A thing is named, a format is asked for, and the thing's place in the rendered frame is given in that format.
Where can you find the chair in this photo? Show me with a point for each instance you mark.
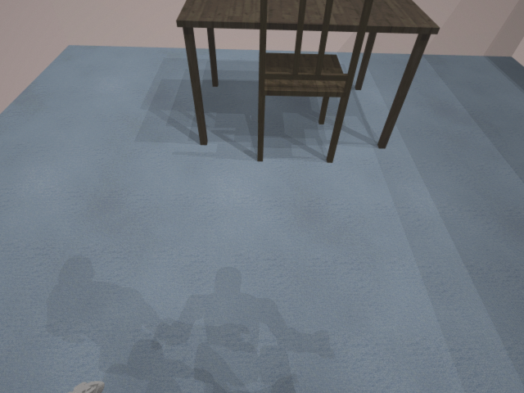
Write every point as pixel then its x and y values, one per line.
pixel 307 75

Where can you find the table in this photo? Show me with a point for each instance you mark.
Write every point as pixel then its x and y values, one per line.
pixel 386 16

